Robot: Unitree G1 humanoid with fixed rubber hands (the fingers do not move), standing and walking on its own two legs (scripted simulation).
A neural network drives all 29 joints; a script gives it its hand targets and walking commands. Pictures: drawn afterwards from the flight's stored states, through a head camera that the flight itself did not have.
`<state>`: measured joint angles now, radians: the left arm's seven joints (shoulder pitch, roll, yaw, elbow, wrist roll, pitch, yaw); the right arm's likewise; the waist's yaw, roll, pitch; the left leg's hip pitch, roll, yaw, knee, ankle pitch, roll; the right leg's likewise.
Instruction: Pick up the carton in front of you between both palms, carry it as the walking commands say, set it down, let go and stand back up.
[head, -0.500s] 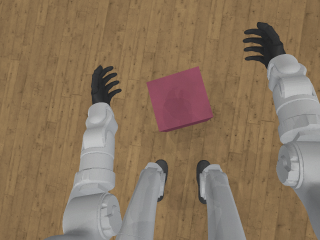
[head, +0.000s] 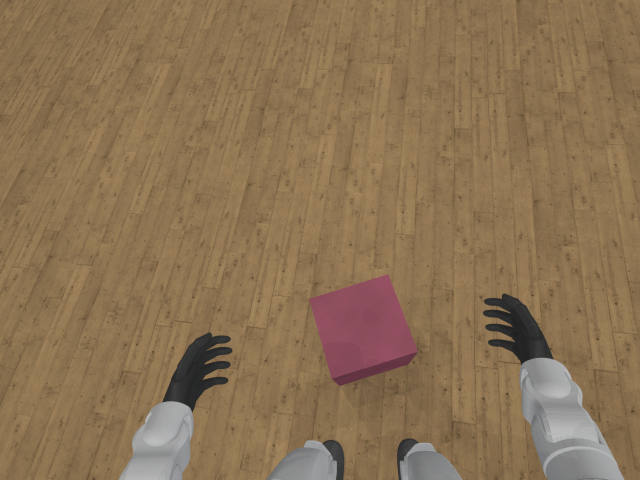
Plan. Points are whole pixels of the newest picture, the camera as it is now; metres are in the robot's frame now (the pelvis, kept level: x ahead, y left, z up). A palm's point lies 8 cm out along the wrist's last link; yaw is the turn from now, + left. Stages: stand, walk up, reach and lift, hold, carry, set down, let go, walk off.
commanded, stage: let go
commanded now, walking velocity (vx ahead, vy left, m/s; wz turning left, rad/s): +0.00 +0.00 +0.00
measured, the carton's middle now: (362, 333) +0.39 +0.01 -0.63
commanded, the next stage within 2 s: stand in 0.74 s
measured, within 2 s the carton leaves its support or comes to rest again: neither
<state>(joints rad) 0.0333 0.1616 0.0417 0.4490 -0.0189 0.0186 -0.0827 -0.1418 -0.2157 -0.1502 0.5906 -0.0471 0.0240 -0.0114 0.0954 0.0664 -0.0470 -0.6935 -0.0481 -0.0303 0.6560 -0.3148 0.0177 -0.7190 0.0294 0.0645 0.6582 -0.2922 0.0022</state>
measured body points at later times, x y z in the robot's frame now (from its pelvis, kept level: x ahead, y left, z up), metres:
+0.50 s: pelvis +0.02 +0.00 +0.03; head +0.04 +0.00 +0.47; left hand +0.20 +0.23 -0.05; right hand +0.18 -0.23 -0.05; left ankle -0.02 +0.10 -0.72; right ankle +0.00 -0.12 -0.72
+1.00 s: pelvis +0.00 +0.00 +0.02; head +0.01 +0.01 +0.47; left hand +0.14 +0.29 -0.08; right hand +0.15 -0.29 -0.07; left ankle -0.02 +0.10 -0.72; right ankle +0.00 -0.12 -0.72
